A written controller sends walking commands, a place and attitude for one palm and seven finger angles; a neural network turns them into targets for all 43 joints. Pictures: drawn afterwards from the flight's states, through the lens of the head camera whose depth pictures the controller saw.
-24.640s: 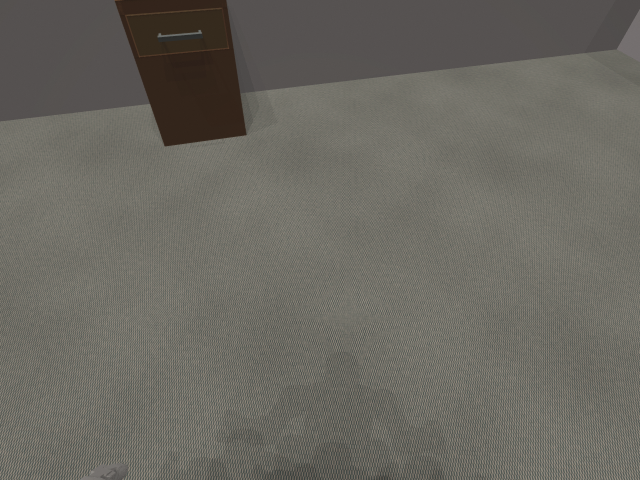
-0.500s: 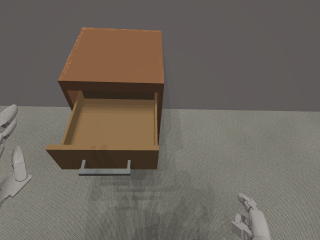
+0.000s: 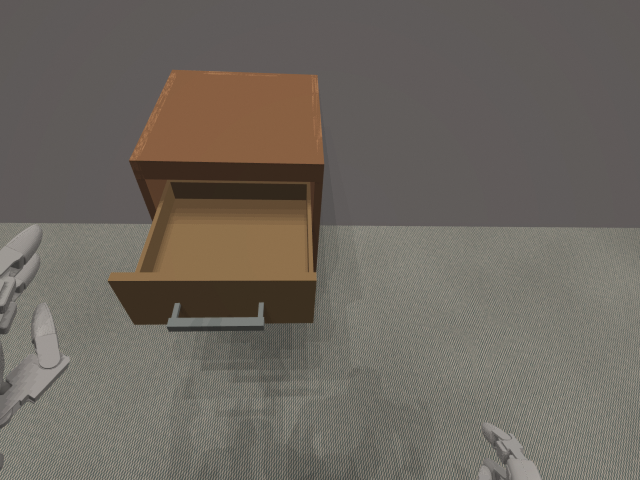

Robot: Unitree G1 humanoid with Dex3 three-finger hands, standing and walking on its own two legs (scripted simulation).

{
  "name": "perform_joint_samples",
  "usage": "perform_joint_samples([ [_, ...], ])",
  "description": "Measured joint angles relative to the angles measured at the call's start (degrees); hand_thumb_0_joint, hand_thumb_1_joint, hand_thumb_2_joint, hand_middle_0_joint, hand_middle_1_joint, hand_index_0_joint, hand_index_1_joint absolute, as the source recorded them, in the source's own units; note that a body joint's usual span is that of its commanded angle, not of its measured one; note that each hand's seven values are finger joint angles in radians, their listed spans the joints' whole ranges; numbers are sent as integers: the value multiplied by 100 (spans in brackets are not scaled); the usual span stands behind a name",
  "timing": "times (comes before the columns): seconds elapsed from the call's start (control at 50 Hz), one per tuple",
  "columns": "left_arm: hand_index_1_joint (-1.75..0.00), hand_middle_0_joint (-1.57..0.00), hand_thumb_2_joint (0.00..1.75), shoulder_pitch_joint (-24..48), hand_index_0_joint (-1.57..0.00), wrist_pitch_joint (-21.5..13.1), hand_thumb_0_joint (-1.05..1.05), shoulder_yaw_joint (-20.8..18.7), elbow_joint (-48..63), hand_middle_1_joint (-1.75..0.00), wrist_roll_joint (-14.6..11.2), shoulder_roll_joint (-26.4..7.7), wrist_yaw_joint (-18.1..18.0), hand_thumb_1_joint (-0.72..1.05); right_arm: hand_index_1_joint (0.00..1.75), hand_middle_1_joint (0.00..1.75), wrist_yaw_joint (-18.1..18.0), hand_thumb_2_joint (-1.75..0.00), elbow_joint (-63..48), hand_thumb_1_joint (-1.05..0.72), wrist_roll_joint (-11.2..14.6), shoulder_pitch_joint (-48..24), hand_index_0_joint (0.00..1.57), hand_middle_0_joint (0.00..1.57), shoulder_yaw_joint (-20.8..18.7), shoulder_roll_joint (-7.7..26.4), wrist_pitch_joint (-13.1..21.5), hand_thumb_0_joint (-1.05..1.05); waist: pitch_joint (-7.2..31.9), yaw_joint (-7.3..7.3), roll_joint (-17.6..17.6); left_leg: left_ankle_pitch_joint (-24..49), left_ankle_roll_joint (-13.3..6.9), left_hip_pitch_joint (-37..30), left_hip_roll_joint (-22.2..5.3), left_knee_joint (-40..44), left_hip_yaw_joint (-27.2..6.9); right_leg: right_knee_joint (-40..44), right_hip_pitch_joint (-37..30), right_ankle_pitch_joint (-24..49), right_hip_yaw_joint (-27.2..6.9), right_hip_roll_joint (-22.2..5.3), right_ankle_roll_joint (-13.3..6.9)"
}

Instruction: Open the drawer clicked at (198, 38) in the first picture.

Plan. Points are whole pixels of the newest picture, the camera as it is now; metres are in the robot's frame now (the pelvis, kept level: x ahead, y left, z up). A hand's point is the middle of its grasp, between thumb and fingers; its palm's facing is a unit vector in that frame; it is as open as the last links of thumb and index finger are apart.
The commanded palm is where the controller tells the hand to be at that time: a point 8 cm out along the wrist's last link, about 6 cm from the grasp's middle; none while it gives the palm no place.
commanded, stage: stop stepping back and stand still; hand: left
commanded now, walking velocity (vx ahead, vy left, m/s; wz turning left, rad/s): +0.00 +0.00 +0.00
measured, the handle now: (218, 315) +0.45 +0.21 -0.21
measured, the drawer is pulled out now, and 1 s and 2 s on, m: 0.29 0.29 0.29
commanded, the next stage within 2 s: let the arm hang, fingers relaxed in 0.80 s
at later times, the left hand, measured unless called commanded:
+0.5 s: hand (52, 338) +0.21 +0.25 +0.16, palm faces +0.33 -0.84 -0.43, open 7.4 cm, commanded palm +0.15 +0.30 +0.18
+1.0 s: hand (93, 367) +0.24 +0.28 +0.02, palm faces +0.17 -0.87 -0.46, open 7.4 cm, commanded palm none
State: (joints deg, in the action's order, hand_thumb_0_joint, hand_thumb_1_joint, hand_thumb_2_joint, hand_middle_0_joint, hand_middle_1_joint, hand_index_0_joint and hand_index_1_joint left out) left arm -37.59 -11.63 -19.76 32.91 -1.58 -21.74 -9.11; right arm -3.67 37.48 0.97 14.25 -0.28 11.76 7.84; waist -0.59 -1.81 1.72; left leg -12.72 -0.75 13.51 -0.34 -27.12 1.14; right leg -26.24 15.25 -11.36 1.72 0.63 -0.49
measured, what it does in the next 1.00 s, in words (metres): stands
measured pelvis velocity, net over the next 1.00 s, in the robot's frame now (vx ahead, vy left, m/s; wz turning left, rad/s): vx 0.03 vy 0.03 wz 0.02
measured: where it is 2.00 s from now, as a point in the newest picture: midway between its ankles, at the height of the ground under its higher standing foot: outside the picture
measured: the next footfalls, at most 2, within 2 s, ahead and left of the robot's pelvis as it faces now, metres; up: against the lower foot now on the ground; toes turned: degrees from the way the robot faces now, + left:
none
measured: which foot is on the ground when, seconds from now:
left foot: down 0.00-1.00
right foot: down 0.00-1.00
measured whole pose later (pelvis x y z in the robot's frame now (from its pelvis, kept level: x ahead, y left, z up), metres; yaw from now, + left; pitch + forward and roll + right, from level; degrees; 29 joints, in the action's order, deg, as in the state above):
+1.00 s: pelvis +0.03 +0.03 +0.00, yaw +1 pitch +2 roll +0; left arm -21.5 -6.1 -10.1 1.1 1.5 -20.9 -2.7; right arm 0.8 43.4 0.5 7.3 -1.0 13.9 5.1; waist -0.7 0.6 -1.2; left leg -16.7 -2.8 15.1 2.4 -29.5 1.0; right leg -28.5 16.5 -14.4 1.8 -2.1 1.4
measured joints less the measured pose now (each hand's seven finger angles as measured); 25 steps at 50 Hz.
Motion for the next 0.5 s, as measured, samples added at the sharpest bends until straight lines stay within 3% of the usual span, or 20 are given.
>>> perform_joint_samples([
  [0.1, -31, -21, 90, -75, -21, -62, 2, -46, -14, -30, 51, -54, -55, 88, 30, 30, -35, -90, -95, -91, -32, 78, 20, 20, -11, -18, 141, 2, -4, -49, 3, -47, -14, -5, 42, 20, -12, 115, -50, 167, 4, -36, 20],
  [0.3, -31, -21, 90, 103, -21, -199, 1, 17, -127, -30, 20, 134, 14, 89, 30, 30, 71, -90, -62, -90, -22, -150, 20, 20, 36, -101, 174, 2, -62, 112, -111, -111, -48, -60, -14, 22, 16, 382, -214, 228, -27, 26, 34],
  [0.5, -31, -21, 90, 129, -21, -165, 1, 13, -24, -30, -24, 70, 80, 89, 30, 30, 101, -90, -205, -90, -12, -407, 20, 21, 90, -207, 93, 2, -181, 115, -44, -145, -94, -222, 55, 160, 45, 432, -334, 150, -60, -40, 93],
])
